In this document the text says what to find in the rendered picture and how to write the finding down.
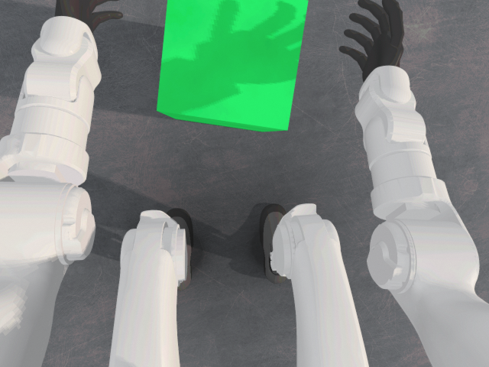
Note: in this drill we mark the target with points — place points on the robot right hand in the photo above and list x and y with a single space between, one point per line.
386 48

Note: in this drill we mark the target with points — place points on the robot left forearm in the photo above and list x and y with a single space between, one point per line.
52 121

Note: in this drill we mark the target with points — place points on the carton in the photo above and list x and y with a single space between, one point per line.
231 63

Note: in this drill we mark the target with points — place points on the robot left thigh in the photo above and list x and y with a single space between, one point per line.
145 331

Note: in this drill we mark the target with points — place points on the right robot upper arm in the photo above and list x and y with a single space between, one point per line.
431 268

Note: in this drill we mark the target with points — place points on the robot right forearm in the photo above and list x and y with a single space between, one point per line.
394 137

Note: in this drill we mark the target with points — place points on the robot left hand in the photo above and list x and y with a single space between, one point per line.
82 10

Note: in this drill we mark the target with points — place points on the robot right shin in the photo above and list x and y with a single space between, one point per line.
302 209

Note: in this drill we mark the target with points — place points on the left robot upper arm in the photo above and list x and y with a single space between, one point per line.
44 228

